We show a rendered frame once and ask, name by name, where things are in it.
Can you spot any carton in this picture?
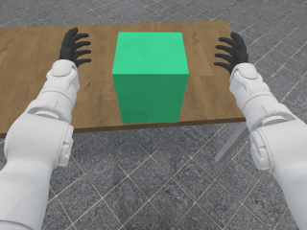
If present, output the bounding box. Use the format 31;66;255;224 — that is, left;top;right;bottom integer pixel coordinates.
112;32;189;124

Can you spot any robot right hand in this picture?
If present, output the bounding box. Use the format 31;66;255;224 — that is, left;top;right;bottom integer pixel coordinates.
213;32;248;76

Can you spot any robot left hand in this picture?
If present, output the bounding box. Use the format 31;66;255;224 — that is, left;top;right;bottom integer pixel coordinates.
59;27;92;68

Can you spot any left robot forearm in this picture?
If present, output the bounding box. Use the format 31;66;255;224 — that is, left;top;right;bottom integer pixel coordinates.
4;59;80;161

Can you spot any left robot upper arm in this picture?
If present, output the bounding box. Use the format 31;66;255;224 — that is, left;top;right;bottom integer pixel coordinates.
0;113;74;230

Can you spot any table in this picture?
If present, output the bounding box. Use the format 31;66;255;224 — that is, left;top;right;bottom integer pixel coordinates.
0;20;251;171

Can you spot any right robot upper arm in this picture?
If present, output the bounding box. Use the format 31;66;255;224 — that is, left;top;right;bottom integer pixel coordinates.
249;120;307;230

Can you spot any right robot forearm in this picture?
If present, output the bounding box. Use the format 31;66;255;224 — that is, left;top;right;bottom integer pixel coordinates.
229;62;307;133

